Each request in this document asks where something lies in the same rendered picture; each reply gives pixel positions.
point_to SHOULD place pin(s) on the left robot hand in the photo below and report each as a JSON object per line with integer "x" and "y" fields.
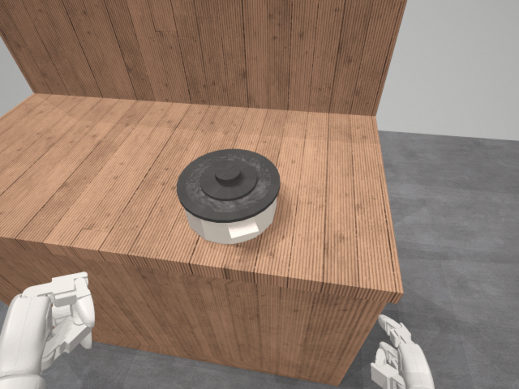
{"x": 30, "y": 320}

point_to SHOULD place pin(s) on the lid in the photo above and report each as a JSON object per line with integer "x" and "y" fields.
{"x": 204, "y": 197}

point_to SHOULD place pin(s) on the right robot hand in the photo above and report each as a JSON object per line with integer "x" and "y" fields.
{"x": 408, "y": 366}

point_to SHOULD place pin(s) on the pot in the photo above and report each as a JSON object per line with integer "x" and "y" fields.
{"x": 236, "y": 232}

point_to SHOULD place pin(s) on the knob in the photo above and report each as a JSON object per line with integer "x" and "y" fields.
{"x": 227, "y": 173}

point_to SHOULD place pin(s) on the table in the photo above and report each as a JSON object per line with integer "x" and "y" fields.
{"x": 126, "y": 94}

